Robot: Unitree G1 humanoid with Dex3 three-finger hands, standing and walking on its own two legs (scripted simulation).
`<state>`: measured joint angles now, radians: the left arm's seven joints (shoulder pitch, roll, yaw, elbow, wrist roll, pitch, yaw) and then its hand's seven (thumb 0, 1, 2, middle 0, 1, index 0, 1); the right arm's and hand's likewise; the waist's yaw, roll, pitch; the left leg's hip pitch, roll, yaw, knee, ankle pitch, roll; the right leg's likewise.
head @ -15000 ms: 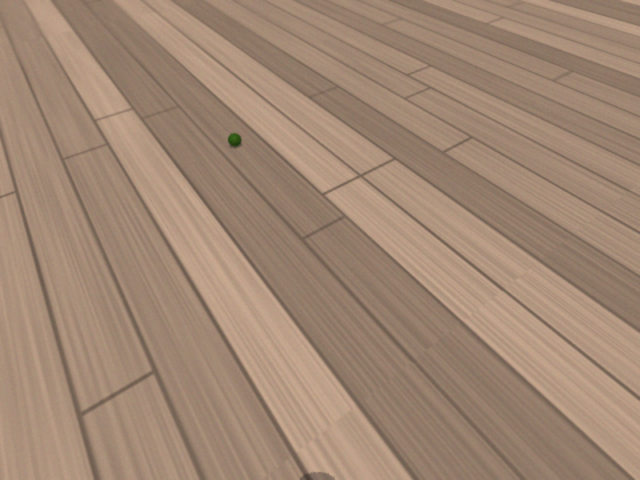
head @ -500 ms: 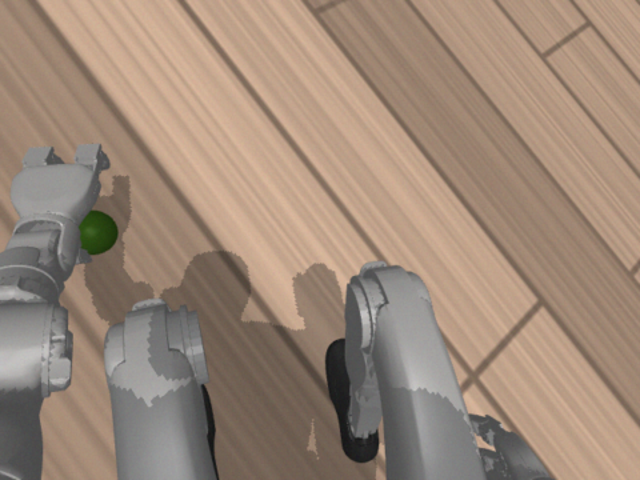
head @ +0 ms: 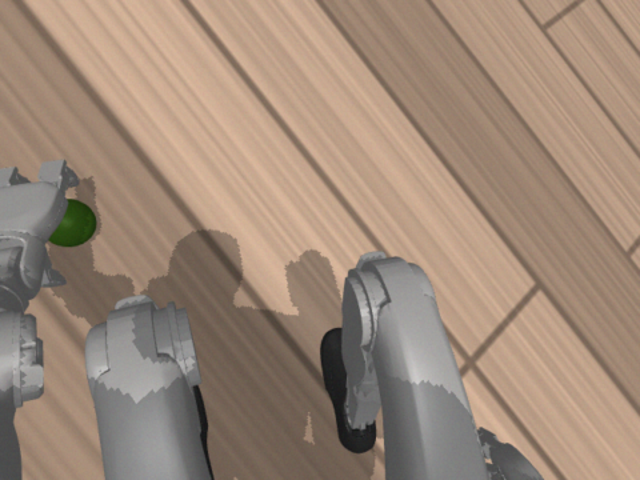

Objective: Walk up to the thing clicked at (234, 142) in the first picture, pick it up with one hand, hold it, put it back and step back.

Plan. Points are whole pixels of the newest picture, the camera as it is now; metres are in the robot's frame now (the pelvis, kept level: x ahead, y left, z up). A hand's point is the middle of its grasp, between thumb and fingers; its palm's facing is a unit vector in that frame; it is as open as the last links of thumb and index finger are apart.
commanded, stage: rest palm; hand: left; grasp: from above
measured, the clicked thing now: (68, 222) +0.45 +0.29 -0.27
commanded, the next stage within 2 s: close in 0.64 s
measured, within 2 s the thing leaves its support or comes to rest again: neither
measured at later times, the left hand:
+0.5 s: hand (49, 227) +0.44 +0.30 -0.24, palm faces -0.47 -0.14 -0.87, open 14.3 cm
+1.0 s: hand (67, 221) +0.45 +0.28 -0.24, palm faces -0.39 -0.13 -0.91, open 13.6 cm
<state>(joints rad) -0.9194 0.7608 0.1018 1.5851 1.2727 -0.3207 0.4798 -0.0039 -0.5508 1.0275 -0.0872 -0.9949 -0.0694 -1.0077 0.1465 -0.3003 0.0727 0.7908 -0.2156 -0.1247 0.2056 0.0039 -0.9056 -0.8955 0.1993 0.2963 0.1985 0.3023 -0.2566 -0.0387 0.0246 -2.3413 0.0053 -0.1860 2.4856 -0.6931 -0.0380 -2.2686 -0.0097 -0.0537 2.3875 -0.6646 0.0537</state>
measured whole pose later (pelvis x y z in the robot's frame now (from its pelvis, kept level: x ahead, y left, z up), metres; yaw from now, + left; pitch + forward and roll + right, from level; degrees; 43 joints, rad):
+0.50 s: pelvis +0.01 +0.01 -0.02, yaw -3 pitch +30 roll -11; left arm -0.94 0.83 0.20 1.68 1.26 -0.20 0.59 0.00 -0.53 1.00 -0.08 -0.98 -0.06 -0.99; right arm 0.10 -0.29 0.11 0.80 -0.28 -0.19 0.30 0.00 -0.91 -0.90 0.20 0.30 0.20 0.30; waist -0.32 -0.04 0.08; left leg -2.38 0.01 -0.22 2.57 -0.73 -0.02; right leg -2.28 0.01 -0.07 2.43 -0.69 0.08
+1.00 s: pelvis +0.00 +0.01 -0.02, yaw -5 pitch +27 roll -13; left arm -0.98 0.86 0.20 1.79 1.33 -0.18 0.75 0.00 -0.43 0.99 -0.14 -0.96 -0.13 -0.97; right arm 0.06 -0.35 0.15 0.79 -0.31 -0.26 0.33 0.00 -0.90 -0.89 0.20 0.30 0.20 0.30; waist -0.36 -0.09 0.09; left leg -2.37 0.02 -0.25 2.59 -0.73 -0.01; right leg -2.26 0.03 -0.10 2.42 -0.66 0.08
